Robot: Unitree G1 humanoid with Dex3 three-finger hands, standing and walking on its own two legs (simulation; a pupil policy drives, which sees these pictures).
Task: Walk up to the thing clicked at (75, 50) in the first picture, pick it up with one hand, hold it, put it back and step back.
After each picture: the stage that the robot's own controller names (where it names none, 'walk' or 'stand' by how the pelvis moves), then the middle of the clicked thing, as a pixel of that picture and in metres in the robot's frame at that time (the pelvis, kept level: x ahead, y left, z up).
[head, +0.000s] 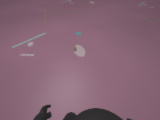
stand; (74, 48) +1.43 +0.33 -0.72
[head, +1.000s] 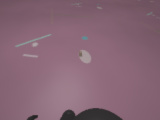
walk; (80, 53) +1.33 +0.14 -0.70
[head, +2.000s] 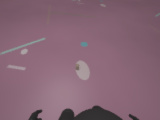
walk; (77, 67) +0.88 +0.13 -0.71
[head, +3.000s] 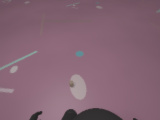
walk; (71, 83) +0.58 +0.24 -0.71
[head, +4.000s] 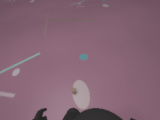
stand; (73, 91) +0.44 +0.21 -0.70
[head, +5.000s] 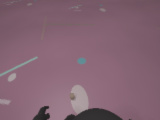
stand; (72, 96) +0.40 +0.21 -0.72
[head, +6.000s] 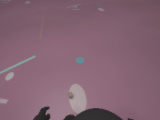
stand; (70, 95) +0.41 +0.22 -0.73
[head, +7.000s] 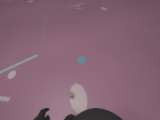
stand; (71, 95) +0.40 +0.21 -0.73
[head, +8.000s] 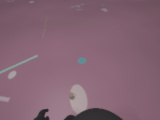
stand; (71, 95) +0.40 +0.21 -0.73
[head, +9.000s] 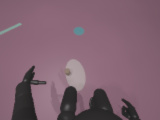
go down; (67, 72) +0.45 +0.21 -0.54
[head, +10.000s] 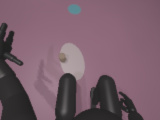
go down; (62, 57) +0.50 +0.23 -0.35
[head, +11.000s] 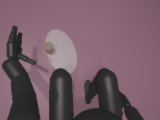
close in; (49, 48) +0.49 +0.25 -0.28
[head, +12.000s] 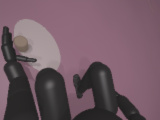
close; (21, 44) +0.48 +0.29 -0.23
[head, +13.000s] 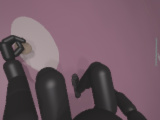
close; (22, 47) +0.45 +0.28 -0.23
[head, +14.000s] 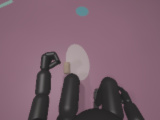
close; (66, 67) +0.40 +0.22 -0.39
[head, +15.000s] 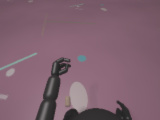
close; (67, 101) +0.33 +0.23 -0.69
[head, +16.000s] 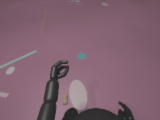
hold; (64, 99) +0.32 +0.27 -0.70
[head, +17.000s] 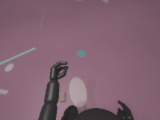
hold; (62, 96) +0.32 +0.29 -0.70
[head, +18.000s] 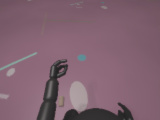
stand; (61, 101) +0.31 +0.32 -0.71
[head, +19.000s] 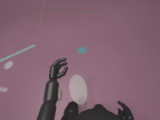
stand; (58, 94) +0.32 +0.35 -0.67
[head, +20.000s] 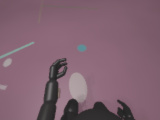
stand; (57, 92) +0.32 +0.37 -0.66
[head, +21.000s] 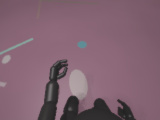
stand; (56, 89) +0.32 +0.38 -0.64
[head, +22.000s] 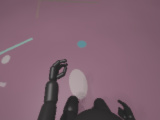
stand; (55, 89) +0.32 +0.39 -0.64
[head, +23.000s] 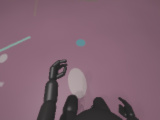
stand; (54, 88) +0.32 +0.39 -0.64
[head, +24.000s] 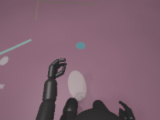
stand; (54, 91) +0.31 +0.39 -0.66
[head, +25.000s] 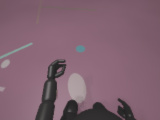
stand; (54, 93) +0.31 +0.39 -0.66
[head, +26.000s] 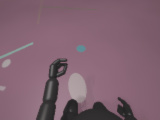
close; (54, 93) +0.32 +0.40 -0.66
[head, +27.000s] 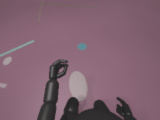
close; (54, 91) +0.32 +0.40 -0.65
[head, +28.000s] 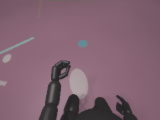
close; (55, 89) +0.32 +0.40 -0.62
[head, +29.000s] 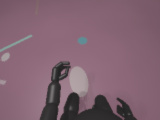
close; (54, 87) +0.32 +0.41 -0.61
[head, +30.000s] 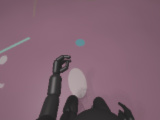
close; (53, 89) +0.31 +0.41 -0.64
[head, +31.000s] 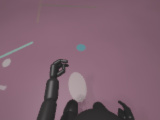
close; (53, 92) +0.31 +0.41 -0.67
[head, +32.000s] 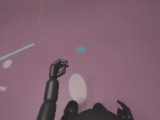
close; (53, 94) +0.31 +0.42 -0.67
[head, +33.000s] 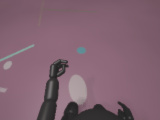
close; (53, 95) +0.30 +0.42 -0.67
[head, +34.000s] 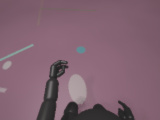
close; (52, 95) +0.30 +0.43 -0.68
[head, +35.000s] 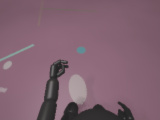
close; (52, 95) +0.30 +0.43 -0.68
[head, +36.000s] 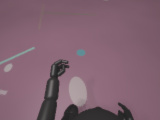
close; (52, 97) +0.30 +0.43 -0.69
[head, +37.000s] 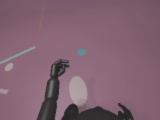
close; (52, 96) +0.30 +0.44 -0.69
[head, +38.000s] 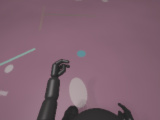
close; (52, 98) +0.29 +0.44 -0.70
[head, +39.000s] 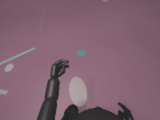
close; (51, 97) +0.30 +0.45 -0.69
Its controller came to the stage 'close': yes
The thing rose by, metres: 0.01
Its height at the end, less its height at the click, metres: -0.02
